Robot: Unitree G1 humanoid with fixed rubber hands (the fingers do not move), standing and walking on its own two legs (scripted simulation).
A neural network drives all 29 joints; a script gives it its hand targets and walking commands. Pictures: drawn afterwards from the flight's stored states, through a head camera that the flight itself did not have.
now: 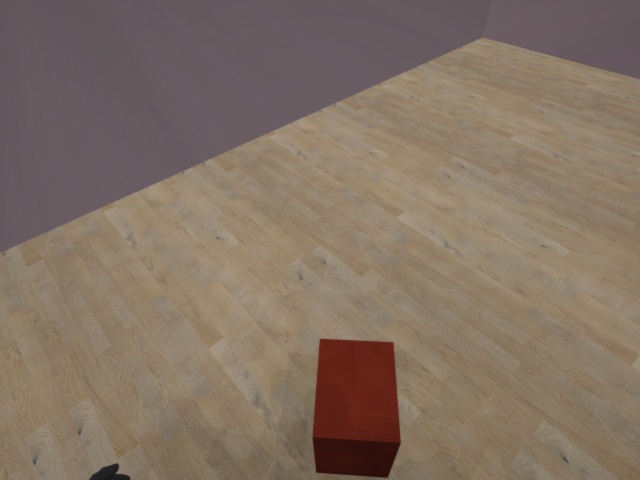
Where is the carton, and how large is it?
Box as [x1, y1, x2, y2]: [312, 339, 400, 477]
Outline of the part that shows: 320,339 312,436 316,472 387,477 400,443 393,343 377,341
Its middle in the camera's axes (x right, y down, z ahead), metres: +0.10 +0.45 +1.06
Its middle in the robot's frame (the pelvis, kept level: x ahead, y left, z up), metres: +0.47 -0.05 -0.60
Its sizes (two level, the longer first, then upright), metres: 0.251 0.197 0.287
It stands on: the floor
